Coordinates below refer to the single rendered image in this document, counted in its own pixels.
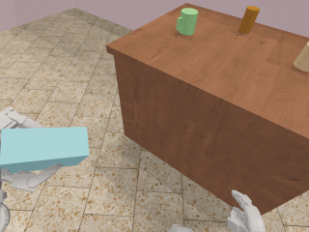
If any robot left forearm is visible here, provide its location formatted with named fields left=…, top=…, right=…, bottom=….
left=0, top=189, right=11, bottom=232

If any sponge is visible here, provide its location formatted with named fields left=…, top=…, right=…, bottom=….
left=0, top=127, right=90, bottom=174

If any robot left hand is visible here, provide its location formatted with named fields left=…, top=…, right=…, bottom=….
left=0, top=106, right=63, bottom=192

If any robot right hand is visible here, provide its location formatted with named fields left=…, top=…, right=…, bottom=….
left=227, top=189, right=267, bottom=232

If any table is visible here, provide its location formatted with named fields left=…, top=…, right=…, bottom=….
left=106, top=3, right=309, bottom=216

